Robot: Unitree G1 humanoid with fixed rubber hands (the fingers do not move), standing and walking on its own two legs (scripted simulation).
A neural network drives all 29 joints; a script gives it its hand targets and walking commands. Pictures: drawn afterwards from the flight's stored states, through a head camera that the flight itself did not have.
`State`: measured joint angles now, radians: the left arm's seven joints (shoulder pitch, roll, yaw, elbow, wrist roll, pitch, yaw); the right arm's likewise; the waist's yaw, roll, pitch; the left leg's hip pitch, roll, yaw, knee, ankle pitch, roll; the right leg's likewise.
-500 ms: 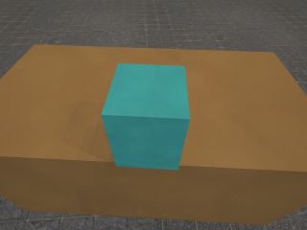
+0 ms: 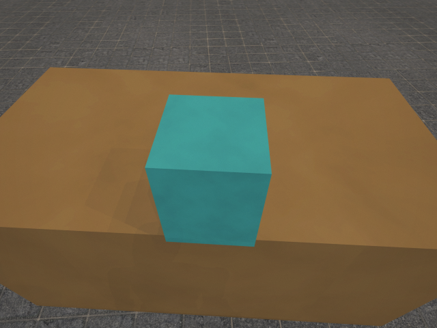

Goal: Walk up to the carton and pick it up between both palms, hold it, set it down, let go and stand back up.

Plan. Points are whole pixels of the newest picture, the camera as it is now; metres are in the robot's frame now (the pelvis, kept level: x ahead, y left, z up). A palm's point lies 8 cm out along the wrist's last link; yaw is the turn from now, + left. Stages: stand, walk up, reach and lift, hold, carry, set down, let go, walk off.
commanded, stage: walk up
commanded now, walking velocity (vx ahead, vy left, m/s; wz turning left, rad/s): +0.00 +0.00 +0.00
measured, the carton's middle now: (212, 172) +0.44 +0.02 +0.04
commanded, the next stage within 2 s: reach and lift in 1.60 s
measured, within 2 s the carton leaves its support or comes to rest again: neither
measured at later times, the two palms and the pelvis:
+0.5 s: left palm out of the picture +0.03 +0.27 -0.14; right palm out of the picture +0.00 -0.22 -0.15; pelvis +0.02 +0.03 -0.01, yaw -4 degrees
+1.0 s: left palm out of the picture +0.09 +0.29 -0.15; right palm out of the picture +0.02 -0.21 -0.15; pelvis +0.02 +0.05 -0.02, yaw -8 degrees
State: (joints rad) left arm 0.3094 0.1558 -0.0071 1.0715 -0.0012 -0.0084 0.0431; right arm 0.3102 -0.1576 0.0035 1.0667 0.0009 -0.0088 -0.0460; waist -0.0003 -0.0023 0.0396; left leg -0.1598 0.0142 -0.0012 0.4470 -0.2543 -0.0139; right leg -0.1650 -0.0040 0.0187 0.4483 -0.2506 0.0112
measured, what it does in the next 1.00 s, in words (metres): shifts its weight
